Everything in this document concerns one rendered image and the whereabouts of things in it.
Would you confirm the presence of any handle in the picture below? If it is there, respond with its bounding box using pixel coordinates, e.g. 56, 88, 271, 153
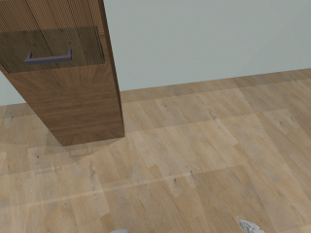
24, 49, 73, 65

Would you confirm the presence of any robot right hand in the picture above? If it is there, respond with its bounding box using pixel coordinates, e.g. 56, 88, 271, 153
239, 219, 265, 233

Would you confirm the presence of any cabinet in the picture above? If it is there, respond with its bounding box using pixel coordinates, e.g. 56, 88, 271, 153
0, 0, 125, 147

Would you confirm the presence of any drawer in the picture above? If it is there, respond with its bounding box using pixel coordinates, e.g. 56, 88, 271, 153
0, 25, 105, 74

